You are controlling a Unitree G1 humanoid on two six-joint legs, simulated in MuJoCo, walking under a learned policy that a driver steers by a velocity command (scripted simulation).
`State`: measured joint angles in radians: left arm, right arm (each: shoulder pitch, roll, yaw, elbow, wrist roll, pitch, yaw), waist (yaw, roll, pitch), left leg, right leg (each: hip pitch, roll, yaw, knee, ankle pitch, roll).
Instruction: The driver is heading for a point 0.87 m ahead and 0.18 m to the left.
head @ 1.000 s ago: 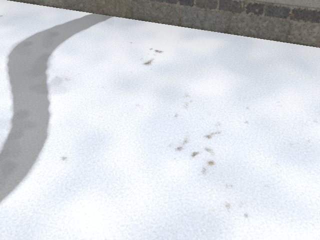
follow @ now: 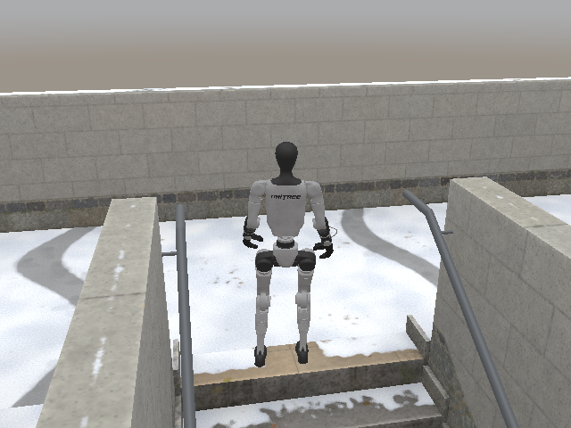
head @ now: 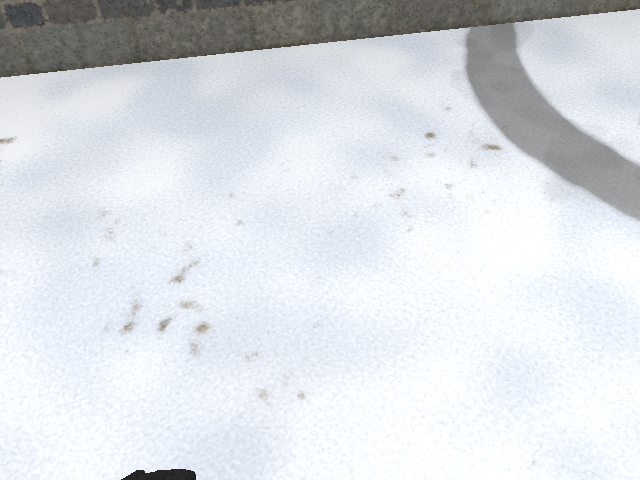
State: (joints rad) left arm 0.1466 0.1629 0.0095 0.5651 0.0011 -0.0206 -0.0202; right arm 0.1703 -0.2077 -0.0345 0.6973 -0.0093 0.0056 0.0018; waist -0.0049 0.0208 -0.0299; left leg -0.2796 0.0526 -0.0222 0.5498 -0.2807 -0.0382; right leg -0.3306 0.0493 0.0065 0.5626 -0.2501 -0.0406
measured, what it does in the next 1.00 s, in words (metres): stands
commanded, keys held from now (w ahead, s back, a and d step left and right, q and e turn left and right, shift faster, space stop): no key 0.82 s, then w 0.18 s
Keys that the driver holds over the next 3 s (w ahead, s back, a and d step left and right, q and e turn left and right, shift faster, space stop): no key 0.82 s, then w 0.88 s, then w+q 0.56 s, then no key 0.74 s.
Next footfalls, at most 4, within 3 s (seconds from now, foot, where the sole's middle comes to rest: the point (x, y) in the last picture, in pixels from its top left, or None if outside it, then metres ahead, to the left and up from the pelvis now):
1.46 right None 0.39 -0.11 -0.77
2.04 left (265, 412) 0.69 0.16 -0.77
2.50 right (312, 304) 0.99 0.06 -0.77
2.80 left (225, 357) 0.83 0.26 -0.77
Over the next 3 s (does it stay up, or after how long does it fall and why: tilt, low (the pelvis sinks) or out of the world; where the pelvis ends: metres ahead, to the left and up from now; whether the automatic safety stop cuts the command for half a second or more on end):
stays up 0.86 0.13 0.00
